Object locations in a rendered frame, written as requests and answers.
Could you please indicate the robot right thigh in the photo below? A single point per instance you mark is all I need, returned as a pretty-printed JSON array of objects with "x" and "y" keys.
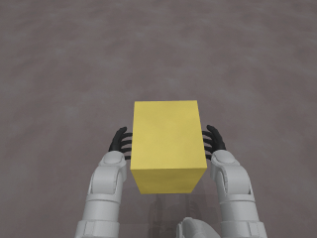
[{"x": 195, "y": 228}]

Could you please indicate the robot left hand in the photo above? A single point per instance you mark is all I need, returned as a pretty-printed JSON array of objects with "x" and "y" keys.
[{"x": 117, "y": 142}]

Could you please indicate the robot right forearm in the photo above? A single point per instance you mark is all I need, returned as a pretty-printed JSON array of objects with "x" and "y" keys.
[{"x": 239, "y": 213}]

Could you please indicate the robot left forearm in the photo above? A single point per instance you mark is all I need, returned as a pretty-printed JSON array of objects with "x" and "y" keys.
[{"x": 103, "y": 199}]

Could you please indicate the carton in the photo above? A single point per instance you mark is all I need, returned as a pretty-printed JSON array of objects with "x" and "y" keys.
[{"x": 168, "y": 154}]

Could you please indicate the robot right hand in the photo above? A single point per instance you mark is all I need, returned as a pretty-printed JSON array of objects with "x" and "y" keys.
[{"x": 216, "y": 142}]

